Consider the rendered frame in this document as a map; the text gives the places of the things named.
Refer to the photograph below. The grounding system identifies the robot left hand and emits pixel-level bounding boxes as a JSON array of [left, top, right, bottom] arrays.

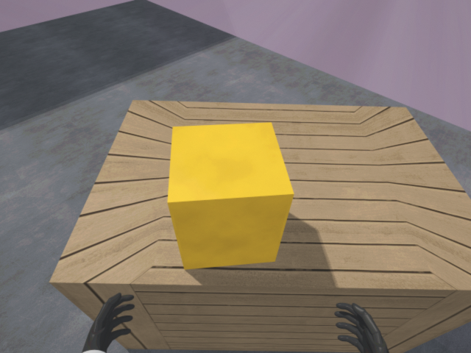
[[82, 293, 135, 353]]

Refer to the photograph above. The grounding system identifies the carton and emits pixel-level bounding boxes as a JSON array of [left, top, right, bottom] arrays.
[[167, 122, 294, 270]]

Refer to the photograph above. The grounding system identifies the pedestal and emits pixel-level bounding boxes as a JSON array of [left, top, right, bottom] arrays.
[[49, 100, 471, 353]]

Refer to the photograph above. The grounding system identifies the robot right hand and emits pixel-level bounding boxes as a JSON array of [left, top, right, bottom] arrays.
[[334, 303, 389, 353]]

